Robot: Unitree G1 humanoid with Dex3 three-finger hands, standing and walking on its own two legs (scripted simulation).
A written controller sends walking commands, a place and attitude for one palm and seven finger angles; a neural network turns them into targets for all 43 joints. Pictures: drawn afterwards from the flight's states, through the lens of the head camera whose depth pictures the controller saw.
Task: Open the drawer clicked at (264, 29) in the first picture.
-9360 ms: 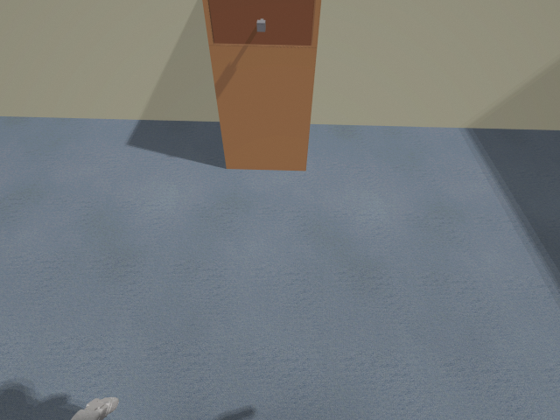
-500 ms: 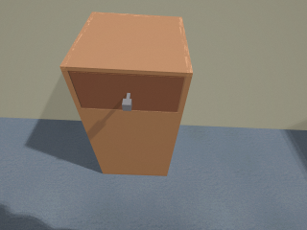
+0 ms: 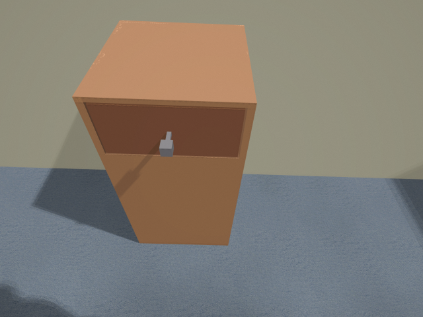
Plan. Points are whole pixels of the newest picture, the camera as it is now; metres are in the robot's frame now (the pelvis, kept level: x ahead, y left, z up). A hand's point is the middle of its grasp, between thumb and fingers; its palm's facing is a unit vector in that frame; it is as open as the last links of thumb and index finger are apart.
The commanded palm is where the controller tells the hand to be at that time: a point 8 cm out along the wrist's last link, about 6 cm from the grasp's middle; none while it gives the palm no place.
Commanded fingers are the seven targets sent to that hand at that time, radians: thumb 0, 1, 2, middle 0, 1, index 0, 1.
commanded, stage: look again from close up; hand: left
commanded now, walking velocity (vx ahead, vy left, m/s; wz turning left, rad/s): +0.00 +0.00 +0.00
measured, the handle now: (167, 143) +0.52 +0.15 -0.01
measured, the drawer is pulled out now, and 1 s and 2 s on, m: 0.00 0.00 0.00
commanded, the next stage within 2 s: raise the hand with hooked fingers in 0.38 s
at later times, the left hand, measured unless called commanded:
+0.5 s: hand out of the picture -0.02 +0.13 -0.18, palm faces +0.05 -0.99 -0.15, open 7.4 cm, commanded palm +0.10 +0.18 -0.07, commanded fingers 0.00 0.85 0.88 -0.20 -0.33 -0.20 -0.33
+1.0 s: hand (140, 316) +0.14 +0.14 -0.06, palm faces -0.04 -0.09 -1.00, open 9.1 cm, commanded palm +0.15 +0.17 +0.01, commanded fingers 0.00 0.27 0.63 -0.25 -0.70 -0.25 -0.70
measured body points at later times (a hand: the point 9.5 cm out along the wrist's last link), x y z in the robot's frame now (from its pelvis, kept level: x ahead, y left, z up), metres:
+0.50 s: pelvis +0.01 -0.02 +0.00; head +0.02 -0.02 +0.45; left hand -0.02 +0.18 -0.17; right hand +0.00 -0.23 -0.16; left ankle -0.03 +0.05 -0.74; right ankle -0.05 -0.11 -0.74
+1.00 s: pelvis -0.04 -0.08 -0.03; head -0.02 -0.11 +0.41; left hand +0.14 +0.14 +0.00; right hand +0.21 -0.30 -0.10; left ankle -0.03 +0.06 -0.74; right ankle -0.04 -0.11 -0.74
